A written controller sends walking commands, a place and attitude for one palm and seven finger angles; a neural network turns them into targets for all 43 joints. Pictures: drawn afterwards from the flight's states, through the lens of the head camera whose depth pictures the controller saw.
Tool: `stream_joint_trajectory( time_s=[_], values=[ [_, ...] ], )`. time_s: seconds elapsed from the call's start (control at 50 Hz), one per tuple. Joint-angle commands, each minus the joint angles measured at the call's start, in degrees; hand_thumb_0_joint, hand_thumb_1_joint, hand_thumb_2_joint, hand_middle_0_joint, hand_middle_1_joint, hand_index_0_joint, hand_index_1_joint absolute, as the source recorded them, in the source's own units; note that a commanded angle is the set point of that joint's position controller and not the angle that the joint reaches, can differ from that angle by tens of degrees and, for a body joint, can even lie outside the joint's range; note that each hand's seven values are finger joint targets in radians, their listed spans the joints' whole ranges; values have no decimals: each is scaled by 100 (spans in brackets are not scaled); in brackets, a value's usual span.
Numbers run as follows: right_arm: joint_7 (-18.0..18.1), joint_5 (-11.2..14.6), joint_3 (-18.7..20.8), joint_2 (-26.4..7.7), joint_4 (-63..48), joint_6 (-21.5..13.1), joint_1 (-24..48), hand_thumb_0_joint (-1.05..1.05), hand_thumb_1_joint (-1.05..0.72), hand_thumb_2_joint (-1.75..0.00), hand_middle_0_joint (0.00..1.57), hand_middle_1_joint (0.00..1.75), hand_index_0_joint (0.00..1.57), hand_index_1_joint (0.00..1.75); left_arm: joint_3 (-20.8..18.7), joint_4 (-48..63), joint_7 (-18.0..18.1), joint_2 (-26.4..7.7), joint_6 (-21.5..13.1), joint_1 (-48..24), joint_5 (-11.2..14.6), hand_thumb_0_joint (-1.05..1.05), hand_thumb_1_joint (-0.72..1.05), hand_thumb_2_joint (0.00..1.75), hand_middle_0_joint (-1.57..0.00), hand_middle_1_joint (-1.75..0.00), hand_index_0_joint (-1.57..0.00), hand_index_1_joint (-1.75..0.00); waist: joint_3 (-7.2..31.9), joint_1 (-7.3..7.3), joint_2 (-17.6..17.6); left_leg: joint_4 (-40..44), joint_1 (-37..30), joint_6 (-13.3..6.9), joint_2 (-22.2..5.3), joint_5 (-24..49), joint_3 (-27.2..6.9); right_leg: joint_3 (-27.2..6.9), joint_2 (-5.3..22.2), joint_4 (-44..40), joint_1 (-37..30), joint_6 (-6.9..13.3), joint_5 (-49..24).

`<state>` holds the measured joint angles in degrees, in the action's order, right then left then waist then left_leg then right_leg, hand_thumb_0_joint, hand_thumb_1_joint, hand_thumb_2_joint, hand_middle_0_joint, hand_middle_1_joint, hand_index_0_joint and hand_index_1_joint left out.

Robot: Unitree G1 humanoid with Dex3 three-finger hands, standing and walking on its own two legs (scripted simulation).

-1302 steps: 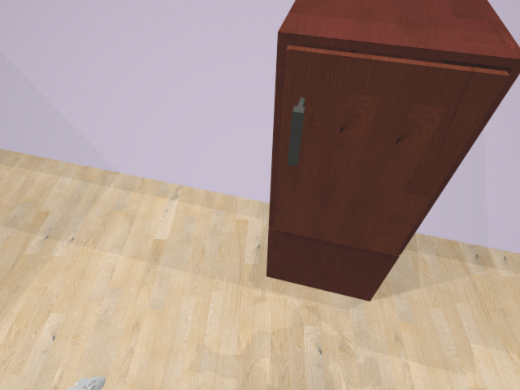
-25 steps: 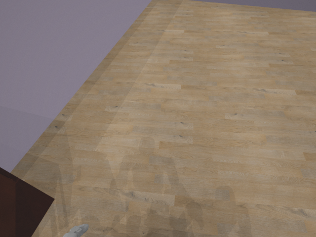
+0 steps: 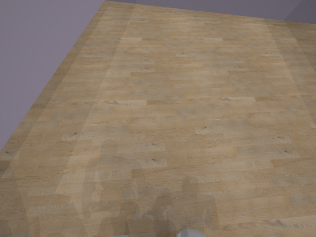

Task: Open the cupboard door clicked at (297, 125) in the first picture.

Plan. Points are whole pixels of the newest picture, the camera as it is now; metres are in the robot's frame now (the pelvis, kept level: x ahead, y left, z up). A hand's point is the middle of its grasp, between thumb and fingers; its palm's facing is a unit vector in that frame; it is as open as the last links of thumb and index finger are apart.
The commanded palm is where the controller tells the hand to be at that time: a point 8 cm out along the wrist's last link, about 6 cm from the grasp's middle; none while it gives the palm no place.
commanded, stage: walk to a spot facing it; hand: left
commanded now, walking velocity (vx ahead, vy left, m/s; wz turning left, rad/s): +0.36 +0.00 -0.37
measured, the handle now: out of the picture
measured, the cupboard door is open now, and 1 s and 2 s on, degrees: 43 43 43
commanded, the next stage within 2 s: turn to face it in 0.74 s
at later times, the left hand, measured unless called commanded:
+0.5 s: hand (143, 162) +0.36 +0.08 -0.15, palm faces -0.09 -0.97 -0.20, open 7.1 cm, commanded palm none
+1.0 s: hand (145, 138) +0.48 +0.08 -0.18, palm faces -0.01 -0.99 -0.14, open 7.4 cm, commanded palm none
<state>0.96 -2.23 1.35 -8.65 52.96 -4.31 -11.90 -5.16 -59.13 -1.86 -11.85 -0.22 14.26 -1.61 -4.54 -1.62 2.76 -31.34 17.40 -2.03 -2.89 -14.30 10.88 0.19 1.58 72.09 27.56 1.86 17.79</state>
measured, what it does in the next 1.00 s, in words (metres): walks ahead: right foot, then left foot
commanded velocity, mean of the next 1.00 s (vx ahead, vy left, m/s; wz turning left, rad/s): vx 0.28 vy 0.00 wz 0.05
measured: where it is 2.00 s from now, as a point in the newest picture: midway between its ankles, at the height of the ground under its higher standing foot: (182, 164)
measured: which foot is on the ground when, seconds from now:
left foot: down 0.00-0.34, up 0.36-0.82, down 0.84-1.00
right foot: up 0.00-0.32, down 0.34-0.86, up 0.88-1.00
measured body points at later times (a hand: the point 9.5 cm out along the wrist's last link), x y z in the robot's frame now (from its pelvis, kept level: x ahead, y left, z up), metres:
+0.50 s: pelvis +0.23 -0.08 +0.01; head +0.27 -0.10 +0.45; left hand +0.37 +0.13 -0.13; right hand +0.15 -0.29 -0.15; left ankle +0.21 +0.07 -0.64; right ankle +0.23 -0.14 -0.73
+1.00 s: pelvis +0.48 -0.08 +0.00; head +0.52 -0.07 +0.44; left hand +0.48 +0.14 -0.17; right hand +0.53 -0.32 -0.15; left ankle +0.53 -0.01 -0.73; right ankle +0.39 -0.20 -0.64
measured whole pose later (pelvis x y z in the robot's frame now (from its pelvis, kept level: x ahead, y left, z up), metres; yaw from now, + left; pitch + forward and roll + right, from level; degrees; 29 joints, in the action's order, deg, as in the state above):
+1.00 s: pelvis +0.48 -0.08 +0.00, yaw -5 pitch +0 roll +0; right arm 1.5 -1.2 1.8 -8.9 58.2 -3.6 -10.5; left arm -2.2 -62.9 0.5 -7.9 -1.4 16.8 -0.9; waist -4.9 -1.5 1.8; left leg -31.6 19.2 -4.6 1.2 -12.5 7.4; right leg 1.7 3.9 68.9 24.8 -1.2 22.6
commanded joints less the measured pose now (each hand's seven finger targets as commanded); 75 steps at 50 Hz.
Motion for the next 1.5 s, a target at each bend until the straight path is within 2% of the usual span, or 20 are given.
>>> stream_joint_trajectory(
  time_s=[0.0,0.22,0.28,0.3,0.32,0.34,0.44,0.68,0.78,0.8,0.82,0.84,0.9,0.96,1.22,1.24,1.26,1.28,1.36,1.48],
  values=[
    [82,71,192,-735,153,-104,-1006,0,-90,-90,20,30,20,30,31,478,-59,67,-46,14,-43,0,90,90,-20,-30,-20,-30,441,157,-784,2042,-1073,-405,-1627,764,-1080,-131,468,-277,1067,-134,-614],
    [8,-27,116,-835,703,50,-1900,0,-90,-90,20,30,20,30,145,864,-73,44,-86,-1406,-12,0,90,90,-20,-30,-20,-30,-169,439,-800,1778,-1352,-386,-1662,2092,-62,704,185,-3236,137,115,-578],
    [-18,60,115,-968,722,82,-1569,0,-90,-90,20,30,20,30,28,299,-1,-367,-227,350,-19,0,90,90,-20,-30,-20,-30,755,-444,-586,-408,-922,-39,-1289,3492,369,883,-197,-4064,-2450,410,-657],
    [-91,165,99,-764,620,54,-1570,0,-90,-90,20,30,20,30,-143,28,84,-939,-298,1300,-35,0,90,90,-20,-30,-20,-30,1484,-811,394,-2093,494,192,-798,2049,623,-593,954,-4432,-4198,820,-156],
    [-50,212,88,-463,424,31,-1503,0,-90,-90,20,30,20,30,-256,-116,155,-1435,-291,1704,74,0,90,90,-20,-30,-20,-30,1790,-767,1396,-3967,2006,428,11,-2062,242,-3040,2398,-5162,-5052,1470,-951],
    [-51,201,168,-675,400,83,-1088,0,-90,-90,20,30,20,30,-234,-40,222,-1374,-272,1396,143,0,90,90,-20,-30,-20,-30,1515,-688,1026,-4648,2248,311,-241,-1806,-626,-3130,2423,-5476,-4329,1468,-812],
    [-80,90,153,-101,772,286,-1324,0,-90,-90,20,30,20,30,150,104,242,-273,-425,175,71,0,90,90,-20,-30,-20,-30,241,351,393,-3335,1308,393,-642,-235,-810,-448,1285,-5994,-1690,749,-1768],
    [-276,131,161,-287,109,228,755,0,-90,-90,20,30,20,30,231,-359,278,-348,-578,1011,71,0,90,90,-20,-30,-20,-30,-273,62,155,-1155,1984,240,-304,516,-527,-25,1339,-5943,-2973,707,-3612],
    [-133,77,187,-565,531,145,-489,0,-90,-90,20,30,20,30,214,-475,309,-576,-530,909,81,0,90,90,-20,-30,-20,-30,336,758,243,-75,-453,-140,425,557,-64,475,1102,-3984,-2678,373,-5711],
    [-77,15,270,-902,736,128,-1291,0,-90,-90,20,30,20,30,215,-386,290,-510,-507,932,112,0,90,90,-20,-30,-20,-30,888,1057,-77,-8,-1977,-419,-117,1418,-647,576,878,-2710,-1650,160,-4572],
    [4,-67,390,-1493,829,108,-1892,0,-90,-90,20,30,20,30,265,-274,256,-161,-504,1300,200,0,90,90,-20,-30,-20,-30,1846,1053,-1353,126,-3417,-1209,-1812,2671,-2843,793,59,-691,-242,-80,-1257],
    [27,62,380,-1633,812,204,-2085,0,-90,-90,20,30,20,30,312,-16,271,-145,-545,845,166,0,90,90,-20,-30,-20,-30,1642,1004,-1168,736,-2829,-1593,-2336,3591,-3534,356,-202,516,78,-4,1410],
    [102,115,220,-923,531,78,-808,0,-90,-90,20,30,20,30,246,12,264,-4,-350,413,56,0,90,90,-20,-30,-20,-30,425,379,-778,1367,-778,-1138,-1712,2730,-2630,-120,438,461,414,-242,578],
    [95,141,169,-847,407,58,-391,0,-90,-90,20,30,20,30,229,-67,242,211,-115,804,27,0,90,90,-20,-30,-20,-30,685,-6,-620,1323,-163,-817,-1174,3178,-1621,37,440,-590,-228,-453,243],
    [8,97,440,-1195,82,467,-277,0,-90,-90,20,30,20,30,40,792,301,-311,-72,-67,109,0,90,90,-20,-30,-20,-30,796,-13,-893,459,205,-497,-685,2027,-2522,302,-69,-4321,-1685,-502,-563],
    [-31,155,432,-1050,12,453,-278,0,-90,-90,20,30,20,30,-16,777,335,-612,-149,193,75,0,90,90,-20,-30,-20,-30,945,-126,-299,-39,808,-180,-348,1214,-2262,-183,459,-4972,-2667,-398,-1311],
    [-77,195,379,-649,-82,428,-401,0,-90,-90,20,30,20,30,-124,726,406,-1169,-187,456,-3,0,90,90,-20,-30,-20,-30,1255,-188,1302,-1458,1836,298,516,-1059,-1218,-1583,2126,-5198,-3634,146,-2638],
    [-68,138,422,-775,-121,472,-452,0,-90,-90,20,30,20,30,-78,755,399,-1310,-156,506,38,0,90,90,-20,-30,-20,-30,1270,-183,1345,-2893,1829,394,514,-2416,-1097,-1776,2911,-5103,-3176,720,-3536],
    [-168,138,360,-643,-25,675,-56,0,-90,-90,20,30,20,30,77,945,442,-662,-138,-166,66,0,90,90,-20,-30,-20,-30,652,175,684,-4017,1837,554,37,-1118,-1110,-65,1837,-4924,-2362,382,-4103],
    [-255,132,299,-605,-184,753,476,0,-90,-90,20,30,20,30,57,874,413,-789,-160,224,41,0,90,90,-20,-30,-20,-30,558,73,659,-2788,1568,592,66,-864,-688,688,1767,-4853,-2633,253,-4516]
  ],
)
